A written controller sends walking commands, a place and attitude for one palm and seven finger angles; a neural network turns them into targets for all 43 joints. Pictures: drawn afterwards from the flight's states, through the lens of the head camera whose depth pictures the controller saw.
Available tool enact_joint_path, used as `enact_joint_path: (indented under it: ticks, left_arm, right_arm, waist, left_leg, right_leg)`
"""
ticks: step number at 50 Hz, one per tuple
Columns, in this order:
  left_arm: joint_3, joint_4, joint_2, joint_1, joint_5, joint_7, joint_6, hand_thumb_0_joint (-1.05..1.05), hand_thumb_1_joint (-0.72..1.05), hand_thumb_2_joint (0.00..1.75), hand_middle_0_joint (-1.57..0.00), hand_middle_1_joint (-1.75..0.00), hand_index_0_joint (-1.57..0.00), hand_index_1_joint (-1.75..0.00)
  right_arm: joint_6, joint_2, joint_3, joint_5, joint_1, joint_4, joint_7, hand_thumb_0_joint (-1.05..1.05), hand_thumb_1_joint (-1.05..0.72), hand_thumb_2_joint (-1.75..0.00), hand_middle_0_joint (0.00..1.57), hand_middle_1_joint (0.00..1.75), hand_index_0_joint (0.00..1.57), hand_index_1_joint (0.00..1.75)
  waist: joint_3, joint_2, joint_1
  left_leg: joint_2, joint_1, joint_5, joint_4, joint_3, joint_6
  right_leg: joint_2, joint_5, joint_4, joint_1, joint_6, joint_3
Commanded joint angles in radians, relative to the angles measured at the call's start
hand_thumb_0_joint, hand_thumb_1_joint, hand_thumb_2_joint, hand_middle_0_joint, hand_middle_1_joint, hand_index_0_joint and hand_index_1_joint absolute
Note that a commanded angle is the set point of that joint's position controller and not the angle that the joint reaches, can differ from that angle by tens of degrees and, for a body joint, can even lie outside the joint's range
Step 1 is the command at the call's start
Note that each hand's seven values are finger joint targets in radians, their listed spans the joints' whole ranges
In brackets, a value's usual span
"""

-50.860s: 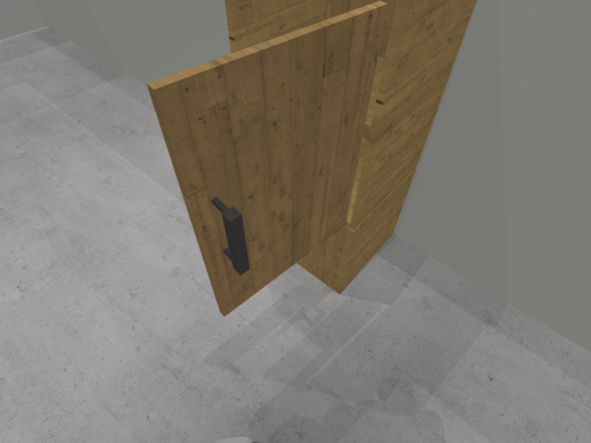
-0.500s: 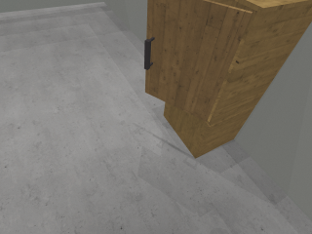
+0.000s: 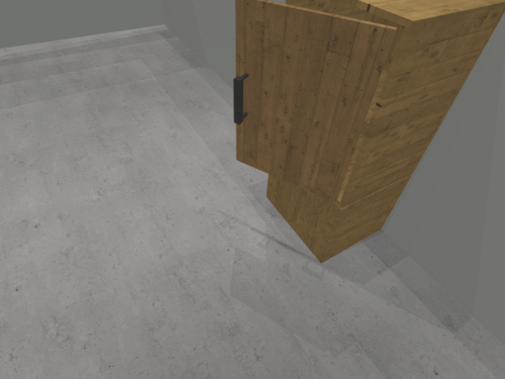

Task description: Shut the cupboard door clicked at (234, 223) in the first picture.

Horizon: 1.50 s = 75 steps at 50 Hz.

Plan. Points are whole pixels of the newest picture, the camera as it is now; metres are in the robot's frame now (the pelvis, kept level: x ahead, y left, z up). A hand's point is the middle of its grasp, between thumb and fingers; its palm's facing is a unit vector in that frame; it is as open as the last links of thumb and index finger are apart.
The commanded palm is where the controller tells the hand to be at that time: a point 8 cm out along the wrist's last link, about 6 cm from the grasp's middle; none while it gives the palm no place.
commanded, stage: let the arm hang, fingers relaxed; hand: left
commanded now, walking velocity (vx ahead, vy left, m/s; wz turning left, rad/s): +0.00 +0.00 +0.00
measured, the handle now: (241, 98) +0.95 +0.08 -0.05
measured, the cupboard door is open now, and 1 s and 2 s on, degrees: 29 29 29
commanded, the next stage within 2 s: look to check the result in 0.12 s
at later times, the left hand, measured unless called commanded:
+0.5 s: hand out of the picture -0.02 +0.17 -0.18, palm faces +0.02 -0.98 -0.19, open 7.4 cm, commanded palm none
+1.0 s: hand out of the picture +0.03 +0.18 -0.18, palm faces +0.09 -0.97 -0.21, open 7.4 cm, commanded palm none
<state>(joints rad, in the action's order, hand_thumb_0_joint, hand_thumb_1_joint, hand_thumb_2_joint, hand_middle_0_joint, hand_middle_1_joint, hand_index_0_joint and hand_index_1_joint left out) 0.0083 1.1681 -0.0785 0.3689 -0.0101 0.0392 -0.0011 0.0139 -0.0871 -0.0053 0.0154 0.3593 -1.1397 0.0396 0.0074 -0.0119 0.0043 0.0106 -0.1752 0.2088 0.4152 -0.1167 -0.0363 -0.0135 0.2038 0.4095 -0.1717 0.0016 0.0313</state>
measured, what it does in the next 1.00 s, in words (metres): stands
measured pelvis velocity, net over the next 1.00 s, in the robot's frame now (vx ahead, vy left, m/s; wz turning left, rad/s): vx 0.01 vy -0.01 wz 0.07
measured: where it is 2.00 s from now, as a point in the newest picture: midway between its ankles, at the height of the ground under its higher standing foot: outside the picture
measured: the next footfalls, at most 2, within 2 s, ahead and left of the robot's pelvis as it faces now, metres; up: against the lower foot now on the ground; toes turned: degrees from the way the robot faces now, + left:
right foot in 1.54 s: +0.08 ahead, -0.15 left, +0.00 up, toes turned +25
left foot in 1.94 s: -0.03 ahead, +0.08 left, +0.00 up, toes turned +44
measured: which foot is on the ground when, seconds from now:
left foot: down 0.00-1.00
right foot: down 0.00-1.00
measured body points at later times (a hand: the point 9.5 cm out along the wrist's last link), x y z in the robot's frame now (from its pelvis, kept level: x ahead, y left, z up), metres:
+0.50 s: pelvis +0.00 +0.00 +0.00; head +0.01 +0.00 +0.45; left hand -0.02 +0.22 -0.16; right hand -0.03 -0.21 -0.16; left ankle +0.01 +0.09 -0.74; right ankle +0.01 -0.12 -0.74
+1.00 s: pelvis +0.01 -0.01 -0.01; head +0.03 +0.00 +0.44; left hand +0.02 +0.23 -0.17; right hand +0.02 -0.23 -0.16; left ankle +0.02 +0.09 -0.74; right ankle +0.01 -0.12 -0.74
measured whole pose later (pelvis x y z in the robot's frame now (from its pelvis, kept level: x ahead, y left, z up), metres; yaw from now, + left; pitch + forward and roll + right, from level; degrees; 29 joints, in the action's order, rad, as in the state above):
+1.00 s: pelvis +0.01 -0.01 -0.01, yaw +4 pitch -1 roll +0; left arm -0.03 1.08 -0.17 0.24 -0.01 0.04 0.01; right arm 0.04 -0.16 0.02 0.02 0.27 -1.08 0.02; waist 0.05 0.00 0.02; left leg 0.00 -0.24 0.26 0.51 -0.06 -0.03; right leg -0.03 0.28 0.50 -0.21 0.00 0.09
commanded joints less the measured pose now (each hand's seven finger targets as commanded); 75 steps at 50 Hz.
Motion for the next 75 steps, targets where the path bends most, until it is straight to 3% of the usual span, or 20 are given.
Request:
enact_joint_path:
  ticks: [1, 16, 37, 42, 45, 48, 51, 53, 54, 55, 56, 57, 58, 59, 61, 65, 67, 71, 73, 75]
  left_arm:
    - [-0.023, -0.010, -0.088, 0.095, -0.006, 0.005, -0.007, 0.00, 0.90, 0.90, -0.20, -0.30, -0.20, -0.30]
    - [-0.027, -0.026, -0.116, 0.061, -0.006, 0.004, -0.009, 0.00, 0.90, 0.90, -0.20, -0.30, -0.20, -0.30]
    - [-0.037, -0.047, -0.199, -0.022, -0.005, -0.001, -0.018, 0.00, 0.90, 0.90, -0.20, -0.30, -0.20, -0.30]
    - [-0.039, -0.055, -0.175, -0.014, -0.003, 0.004, -0.007, 0.00, 0.90, 0.90, -0.20, -0.30, -0.20, -0.30]
    - [-0.061, -0.086, -0.207, -0.030, -0.004, 0.005, 0.000, 0.00, 0.90, 0.90, -0.20, -0.30, -0.20, -0.30]
    - [-0.083, -0.124, -0.239, -0.044, -0.007, 0.005, 0.006, 0.00, 0.90, 0.90, -0.20, -0.30, -0.20, -0.30]
    - [-0.100, -0.172, -0.262, -0.072, -0.011, 0.006, 0.012, 0.00, 0.90, 0.90, -0.20, -0.30, -0.20, -0.30]
    - [-0.110, -0.205, -0.273, -0.114, -0.018, 0.009, 0.013, 0.00, 0.90, 0.90, -0.20, -0.30, -0.20, -0.30]
    - [-0.114, -0.219, -0.275, -0.127, -0.018, 0.007, 0.014, 0.00, 0.90, 0.90, -0.20, -0.30, -0.20, -0.30]
    - [-0.116, -0.233, -0.263, -0.130, -0.015, 0.004, 0.020, 0.00, 0.90, 0.90, -0.20, -0.30, -0.20, -0.30]
    - [-0.111, -0.250, -0.219, -0.128, -0.008, 0.003, 0.029, 0.00, 0.90, 0.90, -0.20, -0.30, -0.20, -0.30]
    - [-0.101, -0.281, -0.225, -0.200, -0.013, 0.007, 0.035, 0.00, 0.90, 0.90, -0.20, -0.30, -0.20, -0.30]
    - [-0.106, -0.289, -0.227, -0.221, -0.018, 0.005, 0.039, 0.00, 0.90, 0.90, -0.20, -0.30, -0.20, -0.30]
    - [-0.107, -0.288, -0.223, -0.212, -0.019, 0.000, 0.033, 0.00, 0.90, 0.90, -0.20, -0.30, -0.20, -0.30]
    - [-0.109, -0.286, -0.223, -0.200, -0.017, -0.011, 0.025, 0.00, 0.90, 0.90, -0.20, -0.30, -0.20, -0.30]
    - [-0.107, -0.307, -0.225, -0.207, -0.014, -0.016, 0.025, 0.00, 0.90, 0.90, -0.20, -0.30, -0.20, -0.30]
    - [-0.104, -0.325, -0.230, -0.228, -0.014, -0.018, 0.025, 0.00, 0.90, 0.90, -0.20, -0.30, -0.20, -0.30]
    - [-0.098, -0.353, -0.230, -0.232, -0.008, -0.015, 0.028, 0.00, 0.90, 0.90, -0.20, -0.30, -0.20, -0.30]
    - [-0.100, -0.346, -0.242, -0.175, -0.004, -0.012, 0.026, 0.00, 0.90, 0.90, -0.20, -0.30, -0.20, -0.30]
    - [-0.111, -0.327, -0.277, -0.088, -0.005, -0.006, 0.020, 0.00, 0.90, 0.90, -0.20, -0.30, -0.20, -0.30]
  right_arm:
    - [-0.011, -0.091, 0.020, -0.003, 0.082, 0.019, 0.006, 0.00, -0.90, -0.90, 0.20, 0.30, 0.20, 0.30]
    - [-0.016, -0.122, 0.027, -0.004, 0.068, 0.031, 0.003, 0.00, -0.90, -0.90, 0.20, 0.30, 0.20, 0.30]
    - [-0.025, -0.193, 0.034, -0.006, -0.016, 0.043, -0.001, 0.00, -0.90, -0.90, 0.20, 0.30, 0.20, 0.30]
    - [-0.011, -0.151, 0.027, -0.004, -0.014, 0.047, -0.006, 0.00, -0.90, -0.90, 0.20, 0.30, 0.20, 0.30]
    - [-0.001, -0.168, 0.038, -0.002, -0.032, 0.075, -0.009, 0.00, -0.90, -0.90, 0.20, 0.30, 0.20, 0.30]
    - [0.010, -0.165, 0.051, -0.001, -0.050, 0.111, -0.016, 0.00, -0.90, -0.90, 0.20, 0.30, 0.20, 0.30]
    - [0.025, -0.158, 0.065, 0.003, -0.076, 0.152, -0.021, 0.00, -0.90, -0.90, 0.20, 0.30, 0.20, 0.30]
    - [0.026, -0.162, 0.071, 0.002, -0.072, 0.173, -0.028, 0.00, -0.90, -0.90, 0.20, 0.30, 0.20, 0.30]
    - [0.024, -0.169, 0.074, 0.001, -0.062, 0.181, -0.032, 0.00, -0.90, -0.90, 0.20, 0.30, 0.20, 0.30]
    - [0.018, -0.199, 0.078, 0.004, -0.028, 0.180, -0.033, 0.00, -0.90, -0.90, 0.20, 0.30, 0.20, 0.30]
    - [0.012, -0.264, 0.089, 0.017, 0.009, 0.183, -0.030, 0.00, -0.90, -0.90, 0.20, 0.30, 0.20, 0.30]
    - [0.012, -0.295, 0.096, 0.023, 0.055, 0.169, -0.018, 0.00, -0.90, -0.90, 0.20, 0.30, 0.20, 0.30]
    - [0.014, -0.306, 0.099, 0.021, 0.064, 0.166, -0.008, 0.00, -0.90, -0.90, 0.20, 0.30, 0.20, 0.30]
    - [0.011, -0.306, 0.097, 0.020, 0.019, 0.184, -0.004, 0.00, -0.90, -0.90, 0.20, 0.30, 0.20, 0.30]
    - [0.003, -0.290, 0.092, 0.018, -0.041, 0.212, -0.002, 0.00, -0.90, -0.90, 0.20, 0.30, 0.20, 0.30]
    - [0.002, -0.300, 0.098, 0.015, -0.061, 0.229, -0.005, 0.00, -0.90, -0.90, 0.20, 0.30, 0.20, 0.30]
    - [0.006, -0.315, 0.104, 0.016, -0.055, 0.235, -0.009, 0.00, -0.90, -0.90, 0.20, 0.30, 0.20, 0.30]
    - [0.021, -0.337, 0.120, 0.022, -0.080, 0.257, -0.018, 0.00, -0.90, -0.90, 0.20, 0.30, 0.20, 0.30]
    - [0.027, -0.341, 0.127, 0.019, -0.117, 0.276, -0.022, 0.00, -0.90, -0.90, 0.20, 0.30, 0.20, 0.30]
    - [0.033, -0.317, 0.126, 0.007, -0.167, 0.300, -0.026, 0.00, -0.90, -0.90, 0.20, 0.30, 0.20, 0.30]
  waist:
    - [0.135, 0.034, 0.003]
    - [0.121, 0.023, 0.006]
    - [0.075, 0.014, 0.005]
    - [0.075, 0.013, 0.004]
    - [0.053, 0.000, 0.000]
    - [0.044, -0.054, -0.002]
    - [0.040, -0.127, -0.004]
    - [0.032, -0.133, 0.011]
    - [0.031, -0.097, 0.020]
    - [0.014, 0.039, 0.033]
    - [0.026, 0.305, 0.047]
    - [0.044, 0.359, 0.080]
    - [0.023, 0.236, 0.071]
    - [0.014, 0.164, 0.045]
    - [-0.005, 0.114, 0.023]
    - [-0.044, 0.135, 0.021]
    - [-0.050, 0.129, 0.032]
    - [-0.061, 0.184, 0.034]
    - [-0.077, 0.190, 0.009]
    - [-0.069, 0.137, -0.038]
  left_leg:
    - [0.098, -0.069, 0.123, -0.134, 0.129, -0.005]
    - [0.106, -0.048, 0.096, -0.135, 0.135, -0.007]
    - [0.110, 0.030, -0.054, -0.114, 0.122, -0.004]
    - [0.096, -0.007, -0.096, -0.066, 0.122, 0.006]
    - [0.083, -0.063, -0.115, -0.006, 0.131, 0.007]
    - [0.040, -0.119, -0.085, 0.102, 0.108, 0.020]
    - [0.016, -0.163, 0.115, 0.295, 0.073, 0.038]
    - [0.044, -0.163, 0.190, 0.290, 0.080, 0.043]
    - [0.058, -0.123, 0.110, 0.212, 0.092, 0.039]
    - [0.111, -0.067, -0.097, 0.095, 0.187, 0.009]
    - [0.244, -0.038, -0.297, -0.037, 0.465, -0.066]
    - [0.317, 0.003, -0.335, -0.135, 0.626, -0.138]
    - [0.322, 0.002, -0.265, -0.141, 0.629, -0.139]
    - [0.296, 0.001, -0.216, -0.124, 0.582, -0.139]
    - [0.230, -0.005, -0.194, -0.111, 0.498, -0.126]
    - [0.192, 0.032, -0.212, -0.105, 0.483, -0.129]
    - [0.183, 0.035, -0.182, -0.104, 0.514, -0.135]
    - [0.160, -0.014, -0.161, -0.087, 0.558, -0.130]
    - [0.130, -0.069, -0.165, -0.059, 0.556, -0.109]
    - [0.055, -0.250, 0.011, -0.004, 0.515, -0.048]
  right_leg:
    - [-0.061, 0.029, -0.086, -0.080, -0.036, -0.078]
    - [-0.064, 0.006, -0.076, -0.081, -0.034, -0.082]
    - [-0.079, -0.071, -0.094, -0.041, -0.041, -0.094]
    - [-0.096, -0.088, -0.055, -0.029, -0.031, -0.068]
    - [-0.127, -0.106, -0.008, -0.011, -0.038, -0.051]
    - [-0.197, -0.104, -0.009, -0.016, -0.078, -0.071]
    - [-0.300, -0.097, -0.047, -0.050, -0.149, -0.105]
    - [-0.334, -0.174, 0.007, -0.059, -0.158, -0.063]
    - [-0.317, -0.174, 0.064, -0.085, -0.127, -0.020]
    - [-0.240, -0.075, 0.174, -0.143, -0.062, 0.057]
    - [-0.090, 0.190, 0.377, -0.242, 0.019, 0.132]
    - [-0.029, 0.399, 0.581, -0.352, 0.031, 0.047]
    - [-0.045, 0.354, 0.685, -0.393, 0.023, -0.042]
    - [-0.055, 0.287, 0.718, -0.411, 0.030, -0.065]
    - [-0.053, 0.194, 0.717, -0.397, 0.046, -0.066]
    - [-0.037, 0.177, 0.631, -0.377, 0.064, -0.060]
    - [-0.020, 0.195, 0.561, -0.358, 0.066, -0.056]
    - [0.015, 0.228, 0.397, -0.256, 0.057, -0.047]
    - [0.043, 0.195, 0.254, -0.137, 0.047, -0.039]
    - [0.021, 0.070, 0.017, 0.081, 0.032, -0.044]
